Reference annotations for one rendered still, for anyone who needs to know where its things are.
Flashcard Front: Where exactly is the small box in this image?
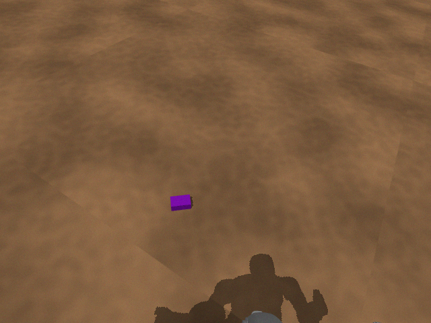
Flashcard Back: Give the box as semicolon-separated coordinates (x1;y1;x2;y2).
170;194;191;211

